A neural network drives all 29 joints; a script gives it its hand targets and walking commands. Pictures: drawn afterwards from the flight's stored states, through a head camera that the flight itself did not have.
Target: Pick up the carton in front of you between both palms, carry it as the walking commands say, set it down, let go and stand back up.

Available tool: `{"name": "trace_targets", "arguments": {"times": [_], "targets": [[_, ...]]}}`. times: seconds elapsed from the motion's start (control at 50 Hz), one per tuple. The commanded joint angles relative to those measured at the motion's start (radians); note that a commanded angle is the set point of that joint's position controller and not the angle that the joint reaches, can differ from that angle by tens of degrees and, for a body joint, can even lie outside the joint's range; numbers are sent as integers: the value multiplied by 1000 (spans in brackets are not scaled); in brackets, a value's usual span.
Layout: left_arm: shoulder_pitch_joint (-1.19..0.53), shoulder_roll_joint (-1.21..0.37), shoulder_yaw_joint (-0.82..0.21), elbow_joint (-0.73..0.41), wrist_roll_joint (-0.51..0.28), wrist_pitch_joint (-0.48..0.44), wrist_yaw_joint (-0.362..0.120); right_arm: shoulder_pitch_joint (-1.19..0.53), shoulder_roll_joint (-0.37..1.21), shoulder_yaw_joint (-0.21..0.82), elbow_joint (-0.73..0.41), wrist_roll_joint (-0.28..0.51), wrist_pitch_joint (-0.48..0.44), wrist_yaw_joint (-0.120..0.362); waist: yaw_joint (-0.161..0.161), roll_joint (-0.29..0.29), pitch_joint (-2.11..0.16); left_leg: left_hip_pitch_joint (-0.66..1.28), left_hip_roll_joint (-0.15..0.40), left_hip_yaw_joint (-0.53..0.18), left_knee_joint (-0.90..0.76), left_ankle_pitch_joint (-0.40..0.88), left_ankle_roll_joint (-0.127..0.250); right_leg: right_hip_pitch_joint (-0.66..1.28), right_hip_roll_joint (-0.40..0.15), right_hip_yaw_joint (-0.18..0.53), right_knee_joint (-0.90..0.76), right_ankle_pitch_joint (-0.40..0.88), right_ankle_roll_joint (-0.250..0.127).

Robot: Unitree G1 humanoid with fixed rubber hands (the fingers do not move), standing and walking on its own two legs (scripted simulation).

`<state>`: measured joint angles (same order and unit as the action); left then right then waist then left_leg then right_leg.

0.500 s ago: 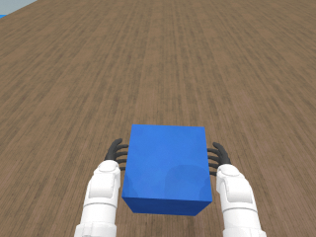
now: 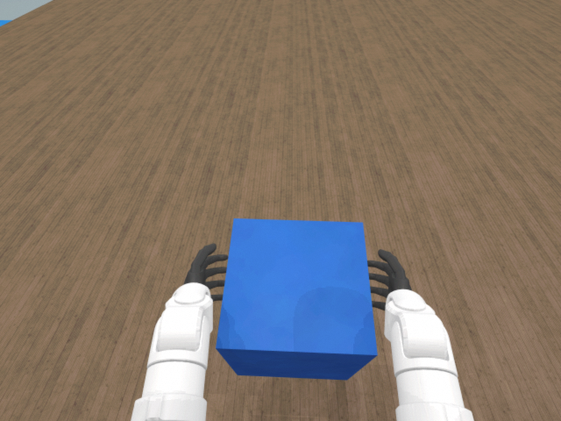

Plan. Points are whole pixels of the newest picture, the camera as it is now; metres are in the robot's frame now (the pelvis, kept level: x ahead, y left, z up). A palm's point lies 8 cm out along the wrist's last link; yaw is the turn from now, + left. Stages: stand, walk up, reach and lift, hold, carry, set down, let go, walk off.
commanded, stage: carry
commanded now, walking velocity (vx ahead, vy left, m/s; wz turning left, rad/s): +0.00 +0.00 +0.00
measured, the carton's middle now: (294, 305) +0.33 +0.00 -0.06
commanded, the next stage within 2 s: hold in 0.30 s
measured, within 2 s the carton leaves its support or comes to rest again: neither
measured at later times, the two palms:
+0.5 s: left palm (166, 312) +0.26 +0.18 +0.04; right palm (372, 292) +0.30 -0.11 +0.04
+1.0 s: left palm (190, 308) +0.26 +0.15 +0.06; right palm (389, 271) +0.33 -0.14 +0.05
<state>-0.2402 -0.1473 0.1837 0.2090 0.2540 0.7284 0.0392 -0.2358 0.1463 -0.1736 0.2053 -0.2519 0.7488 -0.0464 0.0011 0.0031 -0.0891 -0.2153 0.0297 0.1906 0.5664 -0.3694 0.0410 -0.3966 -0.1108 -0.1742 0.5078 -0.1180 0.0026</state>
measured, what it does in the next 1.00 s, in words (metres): shifts its weight, turning left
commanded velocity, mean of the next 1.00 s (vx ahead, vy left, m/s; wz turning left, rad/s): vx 0.00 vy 0.00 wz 0.00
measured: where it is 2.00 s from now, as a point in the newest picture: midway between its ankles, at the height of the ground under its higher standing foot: outside the picture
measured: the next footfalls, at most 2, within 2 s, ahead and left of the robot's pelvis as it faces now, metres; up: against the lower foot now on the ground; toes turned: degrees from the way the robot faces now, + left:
none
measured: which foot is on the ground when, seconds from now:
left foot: down 0.00-1.00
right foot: down 0.00-1.00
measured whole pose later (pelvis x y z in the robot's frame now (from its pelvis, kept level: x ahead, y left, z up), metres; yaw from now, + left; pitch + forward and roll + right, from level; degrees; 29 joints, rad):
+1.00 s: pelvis +0.01 -0.07 +0.01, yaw +15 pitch -6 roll +0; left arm -0.31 -0.16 0.28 0.34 0.30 0.67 -0.02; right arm -0.28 0.16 -0.23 0.27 -0.31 0.73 -0.01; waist -0.01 0.05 0.01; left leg -0.05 0.01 -0.14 0.38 -0.24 -0.02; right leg -0.14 0.04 0.02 0.37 -0.13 -0.02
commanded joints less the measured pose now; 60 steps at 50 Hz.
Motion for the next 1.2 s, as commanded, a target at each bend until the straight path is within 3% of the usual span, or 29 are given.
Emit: {"name": "trace_targets", "arguments": {"times": [0.0,0.28,0.3,0.32,0.34,0.36,0.4,0.48,0.54,0.64,0.82,1.18], "targets": [[-449,-943,-558,-48,-273,-36,-263,-491,935,559,-82,282,-57,265,0,0,-244,-28,126,-114,-130,216,-5,191,-63,79,-26,125,-10],[-448,-941,-562,-55,-275,-34,-262,-486,934,560,-85,284,-56,265,-1,4,-243,-22,129,-115,-123,252,-7,187,-62,74,-21,132,-4],[-396,-983,-534,-3,-254,-58,-270,-385,940,539,-110,257,-58,271,-34,164,-98,-156,-14,-332,-270,467,3,547,252,195,16,205,-21],[-366,-942,-504,-1,-221,-89,-259,-432,905,545,-166,263,-76,279,3,144,-126,-75,-18,-342,-259,564,9,503,218,226,-22,223,-7],[-351,-916,-475,11,-198,-100,-249,-457,912,567,-166,269,-80,284,28,73,-151,92,-40,-338,-215,691,-9,403,219,228,-57,262,-1],[-363,-919,-467,10,-191,-107,-242,-486,908,587,-168,277,-88,289,41,79,-182,150,-54,-322,-219,654,-24,394,224,230,-74,237,-2],[-403,-930,-484,16,-207,-115,-240,-493,904,599,-144,278,-97,291,29,65,-182,156,-65,-314,-236,549,-35,417,231,223,-89,194,3],[-491,-961,-525,24,-241,-106,-272,-459,923,546,-77,237,-102,278,-35,55,-143,137,-79,-292,-250,400,-54,399,243,213,-118,98,-4],[-528,-963,-525,46,-246,-96,-295,-458,937,504,-17,213,-98,279,-52,42,-106,84,-85,-288,-267,288,-54,414,239,214,-131,54,-10],[-557,-960,-494,85,-243,-89,-315,-497,968,479,44,203,-87,289,-34,7,-92,-6,-98,-279,-276,197,-40,481,221,220,-143,30,-6],[-546,-956,-430,111,-213,-87,-321,-563,984,511,33,232,-74,310,11,-32,-139,-47,-125,-261,-272,155,-12,560,174,248,-169,45,21],[-555,-948,-417,112,-207,-89,-325,-553,971,494,48,225,-70,307,0,-32,-152,-50,-130,-265,-285,158,-14,582,162,253,-184,76,24]]}}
